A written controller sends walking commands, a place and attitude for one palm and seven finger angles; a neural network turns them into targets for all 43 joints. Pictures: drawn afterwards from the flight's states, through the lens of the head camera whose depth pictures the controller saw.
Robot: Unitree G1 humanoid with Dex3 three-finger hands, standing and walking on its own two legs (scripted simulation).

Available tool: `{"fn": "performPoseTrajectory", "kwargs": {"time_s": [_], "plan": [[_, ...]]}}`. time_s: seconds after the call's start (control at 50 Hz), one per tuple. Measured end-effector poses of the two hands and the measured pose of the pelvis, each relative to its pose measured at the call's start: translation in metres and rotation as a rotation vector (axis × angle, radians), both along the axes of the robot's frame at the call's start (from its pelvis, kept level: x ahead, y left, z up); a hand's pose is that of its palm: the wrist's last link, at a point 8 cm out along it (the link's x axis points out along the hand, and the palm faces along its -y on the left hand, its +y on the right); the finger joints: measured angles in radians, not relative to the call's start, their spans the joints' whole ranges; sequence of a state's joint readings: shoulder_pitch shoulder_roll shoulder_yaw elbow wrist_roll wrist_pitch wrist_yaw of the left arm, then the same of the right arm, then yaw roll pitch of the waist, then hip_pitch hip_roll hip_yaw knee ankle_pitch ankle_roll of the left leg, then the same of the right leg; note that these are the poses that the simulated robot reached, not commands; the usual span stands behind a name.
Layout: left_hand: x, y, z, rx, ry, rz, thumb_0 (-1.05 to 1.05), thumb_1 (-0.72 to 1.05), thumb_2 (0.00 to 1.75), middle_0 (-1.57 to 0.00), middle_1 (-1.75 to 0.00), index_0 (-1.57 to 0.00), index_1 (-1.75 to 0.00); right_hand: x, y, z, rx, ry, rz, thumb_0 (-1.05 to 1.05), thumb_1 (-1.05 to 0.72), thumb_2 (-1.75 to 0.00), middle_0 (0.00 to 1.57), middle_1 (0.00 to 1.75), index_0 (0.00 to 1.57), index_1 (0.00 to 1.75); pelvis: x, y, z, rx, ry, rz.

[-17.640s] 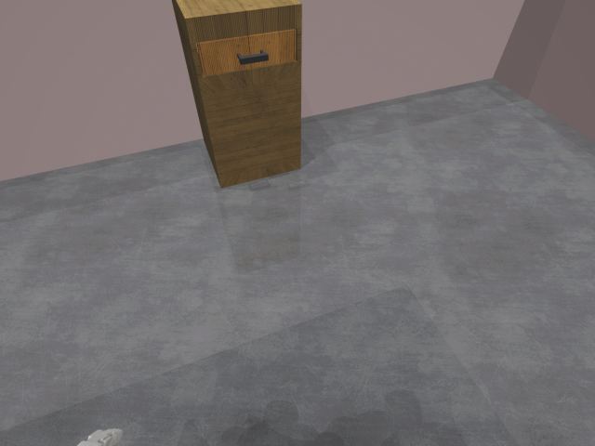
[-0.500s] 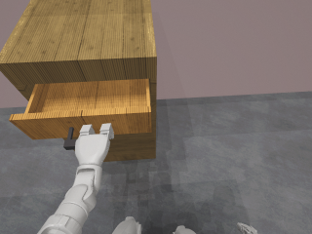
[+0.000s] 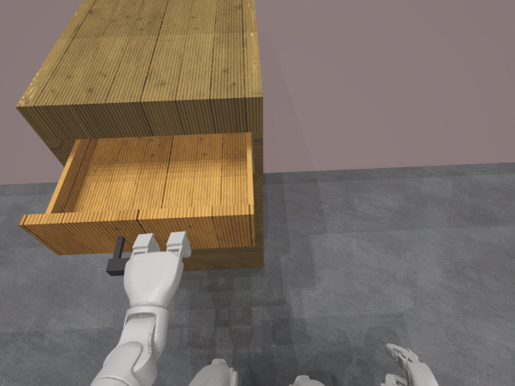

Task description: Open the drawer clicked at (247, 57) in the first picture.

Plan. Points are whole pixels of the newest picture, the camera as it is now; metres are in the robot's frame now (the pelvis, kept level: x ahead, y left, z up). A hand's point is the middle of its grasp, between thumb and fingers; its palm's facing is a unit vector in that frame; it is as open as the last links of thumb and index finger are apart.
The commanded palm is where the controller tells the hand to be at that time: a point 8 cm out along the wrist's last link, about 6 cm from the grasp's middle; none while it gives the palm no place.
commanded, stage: pull the drawer open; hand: left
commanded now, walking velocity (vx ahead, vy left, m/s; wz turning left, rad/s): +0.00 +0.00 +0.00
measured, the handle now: (144, 253) +0.34 +0.21 -0.04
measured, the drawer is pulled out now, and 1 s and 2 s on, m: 0.19 0.29 0.30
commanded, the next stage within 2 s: open the thumb to release the handle in 1.20 s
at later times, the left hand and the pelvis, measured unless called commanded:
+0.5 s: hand (163, 312) +0.25 +0.17 -0.06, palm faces -0.02 -0.10 -1.00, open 5.5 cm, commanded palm +0.20 +0.19 -0.01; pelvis +0.00 -0.01 +0.00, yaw +0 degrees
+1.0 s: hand (158, 350) +0.19 +0.16 -0.06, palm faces -0.04 -0.12 -0.99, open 5.6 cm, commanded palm +0.15 +0.18 -0.01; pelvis +0.00 -0.02 -0.02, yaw +1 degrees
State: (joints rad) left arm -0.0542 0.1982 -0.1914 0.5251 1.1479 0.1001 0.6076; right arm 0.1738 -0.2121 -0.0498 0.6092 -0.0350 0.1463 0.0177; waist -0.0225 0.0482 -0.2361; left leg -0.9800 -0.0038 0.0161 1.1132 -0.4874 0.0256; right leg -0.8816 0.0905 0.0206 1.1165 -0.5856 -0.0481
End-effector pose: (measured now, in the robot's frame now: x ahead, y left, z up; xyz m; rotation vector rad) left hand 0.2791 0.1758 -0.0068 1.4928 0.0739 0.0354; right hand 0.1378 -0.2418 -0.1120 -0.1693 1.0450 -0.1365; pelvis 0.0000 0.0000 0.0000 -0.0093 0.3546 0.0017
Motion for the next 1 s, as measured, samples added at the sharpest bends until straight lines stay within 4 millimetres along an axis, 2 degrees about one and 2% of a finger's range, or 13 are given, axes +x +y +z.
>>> {"fn": "performPoseTrajectory", "kwargs": {"time_s": [0.28, 0.58, 0.84, 1.0], "plan": [[-0.026, -0.002, 0.000, 0.004, -0.007, 0.009, 0.01, 0.74, 0.81, -0.35, -1.35, -0.41, -1.35, 0.014, -0.001, -0.002, 0.007, -0.041, 0.030, 0.00, -0.90, -0.90, 0.20, 0.30, 0.20, 0.30, -0.004, -0.006, -0.004, 0.010, -0.013, 0.004], [-0.058, -0.004, 0.001, -0.023, 0.000, 0.016, 0.03, 0.73, 0.80, -0.34, -1.35, -0.42, -1.34, 0.033, -0.004, 0.002, 0.013, -0.095, 0.060, 0.01, -0.90, -0.90, 0.20, 0.30, 0.20, 0.30, 0.000, -0.012, -0.006, 0.020, -0.014, -0.002], [-0.088, -0.006, 0.001, -0.033, 0.009, 0.019, 0.03, 0.73, 0.78, -0.33, -1.35, -0.42, -1.33, 0.057, 0.005, -0.001, 0.039, -0.155, 0.127, 0.01, -0.90, -0.90, 0.20, 0.30, 0.20, 0.30, 0.000, -0.017, -0.013, 0.028, -0.013, 0.006], [-0.103, -0.007, 0.002, -0.039, 0.019, 0.022, 0.03, 0.73, 0.77, -0.33, -1.35, -0.42, -1.33, 0.064, 0.009, -0.003, 0.057, -0.183, 0.159, 0.01, -0.90, -0.90, 0.20, 0.30, 0.20, 0.30, -0.002, -0.022, -0.017, 0.035, -0.012, 0.009]]}}
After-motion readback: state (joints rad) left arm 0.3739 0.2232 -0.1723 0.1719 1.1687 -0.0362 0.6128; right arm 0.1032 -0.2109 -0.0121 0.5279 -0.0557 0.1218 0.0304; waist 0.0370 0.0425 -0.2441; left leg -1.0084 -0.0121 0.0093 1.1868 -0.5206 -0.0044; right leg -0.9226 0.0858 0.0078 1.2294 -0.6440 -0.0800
